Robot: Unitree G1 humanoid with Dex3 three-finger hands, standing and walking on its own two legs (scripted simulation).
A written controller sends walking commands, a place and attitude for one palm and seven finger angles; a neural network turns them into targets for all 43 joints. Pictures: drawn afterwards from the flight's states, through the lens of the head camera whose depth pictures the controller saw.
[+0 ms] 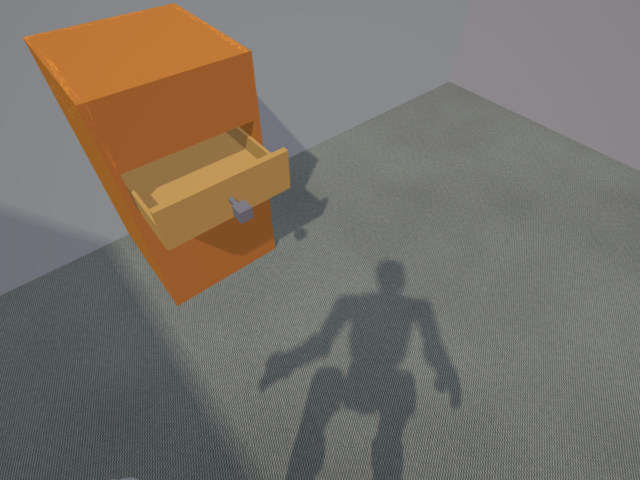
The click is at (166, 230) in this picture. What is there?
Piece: drawer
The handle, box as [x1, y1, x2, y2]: [228, 197, 253, 223]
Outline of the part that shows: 228,198 232,204 234,216 241,223 253,217 251,207 244,200 237,202 232,197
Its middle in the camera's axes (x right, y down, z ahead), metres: -0.22 -0.08 +1.00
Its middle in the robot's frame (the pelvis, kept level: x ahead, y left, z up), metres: +0.77 +0.25 -0.23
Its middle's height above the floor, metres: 0.54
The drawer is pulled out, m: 0.18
